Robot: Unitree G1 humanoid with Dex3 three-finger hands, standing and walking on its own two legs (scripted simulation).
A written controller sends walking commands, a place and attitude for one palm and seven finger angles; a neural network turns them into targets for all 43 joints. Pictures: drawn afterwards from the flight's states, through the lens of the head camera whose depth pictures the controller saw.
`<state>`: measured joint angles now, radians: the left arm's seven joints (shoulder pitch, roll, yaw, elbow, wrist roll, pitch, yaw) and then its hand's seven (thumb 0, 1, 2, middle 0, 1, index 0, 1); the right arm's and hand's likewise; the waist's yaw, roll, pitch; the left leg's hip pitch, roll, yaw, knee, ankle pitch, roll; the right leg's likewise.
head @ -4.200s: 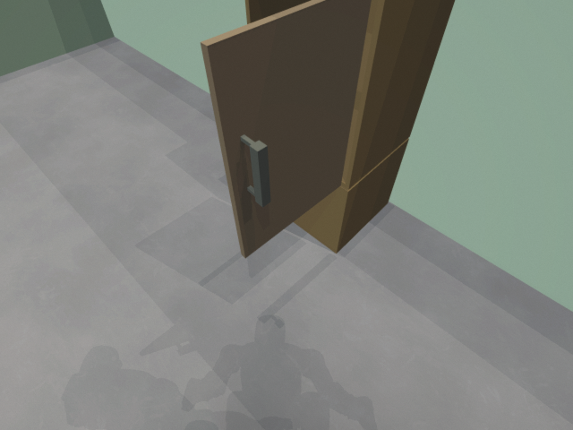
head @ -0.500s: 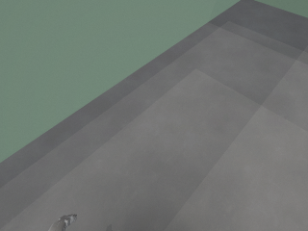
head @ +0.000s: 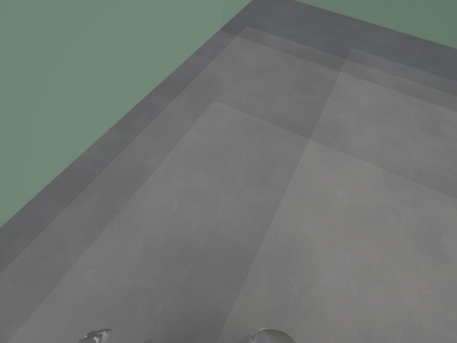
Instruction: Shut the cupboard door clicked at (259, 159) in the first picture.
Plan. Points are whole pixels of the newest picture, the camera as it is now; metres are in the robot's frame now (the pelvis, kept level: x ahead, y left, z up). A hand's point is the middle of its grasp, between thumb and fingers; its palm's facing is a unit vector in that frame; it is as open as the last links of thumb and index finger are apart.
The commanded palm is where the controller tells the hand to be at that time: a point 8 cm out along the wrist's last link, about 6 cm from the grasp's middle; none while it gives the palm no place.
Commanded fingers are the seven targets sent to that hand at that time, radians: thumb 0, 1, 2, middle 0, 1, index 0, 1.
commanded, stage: walk around to get in front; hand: left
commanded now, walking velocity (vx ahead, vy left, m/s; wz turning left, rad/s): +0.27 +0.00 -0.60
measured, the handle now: out of the picture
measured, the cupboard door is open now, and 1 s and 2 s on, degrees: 87 87 87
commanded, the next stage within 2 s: walk to a spot facing it in 1.10 s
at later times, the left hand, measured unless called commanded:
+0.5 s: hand (167, 306) +0.20 +0.13 -0.18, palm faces -0.27 -0.95 -0.17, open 7.4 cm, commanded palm none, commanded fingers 0.00 0.90 0.90 -0.20 -0.30 -0.20 -0.30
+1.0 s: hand (276, 180) +0.53 -0.10 -0.16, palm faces -0.57 -0.79 -0.23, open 7.4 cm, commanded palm none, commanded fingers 0.00 0.90 0.90 -0.20 -0.30 -0.20 -0.30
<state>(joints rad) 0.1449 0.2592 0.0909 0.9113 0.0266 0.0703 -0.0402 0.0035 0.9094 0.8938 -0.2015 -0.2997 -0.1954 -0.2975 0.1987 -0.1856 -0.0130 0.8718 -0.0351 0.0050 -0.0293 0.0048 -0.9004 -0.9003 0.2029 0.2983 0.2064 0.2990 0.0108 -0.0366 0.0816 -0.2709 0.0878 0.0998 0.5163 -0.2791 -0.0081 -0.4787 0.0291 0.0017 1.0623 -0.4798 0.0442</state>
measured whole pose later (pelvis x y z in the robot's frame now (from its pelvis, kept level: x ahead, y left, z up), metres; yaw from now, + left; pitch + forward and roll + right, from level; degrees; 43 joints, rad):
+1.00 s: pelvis +0.29 -0.17 -0.02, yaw -32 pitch +0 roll +1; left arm 0.03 0.21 0.06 0.92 0.02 -0.05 -0.04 0.00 0.91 0.89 -0.20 -0.30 -0.19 -0.30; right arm 0.41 -0.20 -0.04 1.09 -0.02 0.00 0.00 0.01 -0.91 -0.90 0.20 0.30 0.20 0.30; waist -0.07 0.01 0.12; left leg -0.28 0.16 0.12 1.08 -0.47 -0.06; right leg -0.41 -0.01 -0.14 0.68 -0.28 -0.10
